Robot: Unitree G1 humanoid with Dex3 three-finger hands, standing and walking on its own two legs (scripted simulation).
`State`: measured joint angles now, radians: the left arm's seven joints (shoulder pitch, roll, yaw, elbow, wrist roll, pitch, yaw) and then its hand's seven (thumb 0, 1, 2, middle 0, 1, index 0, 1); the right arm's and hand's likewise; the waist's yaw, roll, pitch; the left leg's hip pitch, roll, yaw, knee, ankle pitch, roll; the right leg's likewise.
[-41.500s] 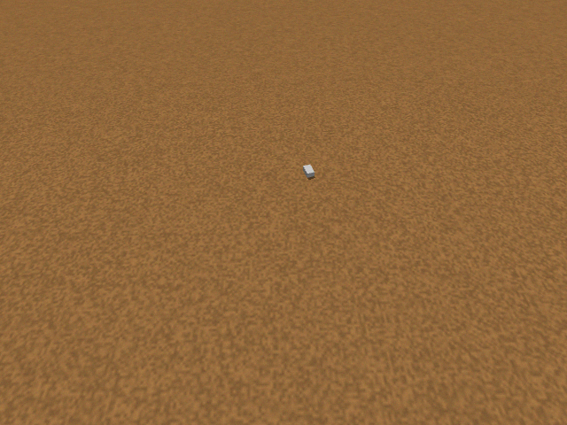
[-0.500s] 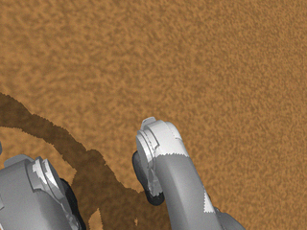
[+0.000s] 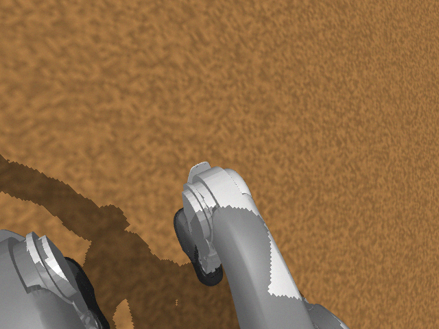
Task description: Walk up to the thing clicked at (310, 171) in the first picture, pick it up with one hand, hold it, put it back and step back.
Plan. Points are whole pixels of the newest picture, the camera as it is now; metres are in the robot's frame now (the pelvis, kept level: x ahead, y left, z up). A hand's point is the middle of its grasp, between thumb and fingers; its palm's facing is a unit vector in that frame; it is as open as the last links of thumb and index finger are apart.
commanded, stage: rest palm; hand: left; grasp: from above
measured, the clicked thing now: out of the picture +0.47 +0.35 -0.31
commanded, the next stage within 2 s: close in 1.24 s
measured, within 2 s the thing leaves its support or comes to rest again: neither
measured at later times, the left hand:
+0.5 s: hand out of the picture +0.46 +0.33 -0.26, palm faces -0.26 -0.37 -0.89, open 13.4 cm
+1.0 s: hand out of the picture +0.47 +0.33 -0.26, palm faces -0.25 -0.36 -0.90, open 13.7 cm
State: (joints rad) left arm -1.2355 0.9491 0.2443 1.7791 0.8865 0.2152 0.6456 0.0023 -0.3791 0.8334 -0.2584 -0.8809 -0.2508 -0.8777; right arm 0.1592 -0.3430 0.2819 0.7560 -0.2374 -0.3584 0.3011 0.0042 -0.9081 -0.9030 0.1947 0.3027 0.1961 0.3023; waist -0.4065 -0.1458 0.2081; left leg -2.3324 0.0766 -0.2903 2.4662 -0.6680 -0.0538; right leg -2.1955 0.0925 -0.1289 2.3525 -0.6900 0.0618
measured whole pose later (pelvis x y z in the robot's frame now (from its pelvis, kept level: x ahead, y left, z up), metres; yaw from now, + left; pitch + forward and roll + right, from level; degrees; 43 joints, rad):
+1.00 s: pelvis +0.00 +0.01 +0.01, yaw -3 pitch +28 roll -16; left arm -1.29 1.07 0.20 1.81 0.83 0.25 0.70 0.00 -0.45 0.89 -0.20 -0.92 -0.18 -0.93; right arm 0.12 -0.37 0.36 0.68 -0.26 -0.36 0.33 0.01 -0.93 -0.91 0.19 0.30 0.20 0.30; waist -0.47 -0.18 0.27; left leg -2.32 0.08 -0.33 2.47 -0.70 -0.03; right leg -2.14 0.10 -0.17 2.30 -0.70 0.08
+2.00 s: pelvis +0.00 +0.01 +0.01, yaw -3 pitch +27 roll -16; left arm -1.27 1.07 0.21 1.78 0.79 0.25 0.72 0.00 0.04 0.51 -0.56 -0.59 -0.57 -0.57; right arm 0.12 -0.38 0.37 0.66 -0.26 -0.36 0.33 0.01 -0.92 -0.90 0.19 0.30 0.20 0.30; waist -0.46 -0.19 0.29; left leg -2.29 0.08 -0.35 2.46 -0.70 -0.04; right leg -2.12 0.11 -0.18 2.28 -0.69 0.08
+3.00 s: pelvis +0.00 +0.01 +0.02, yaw -3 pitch +28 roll -16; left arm -1.26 1.07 0.17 1.78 0.81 0.23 0.68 -0.01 0.26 0.00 -0.95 -0.07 -1.00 -0.09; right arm 0.12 -0.37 0.37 0.67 -0.25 -0.37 0.30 0.01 -0.91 -0.90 0.19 0.30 0.20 0.30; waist -0.45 -0.18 0.27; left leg -2.30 0.08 -0.34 2.46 -0.70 -0.03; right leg -2.12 0.10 -0.18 2.28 -0.69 0.08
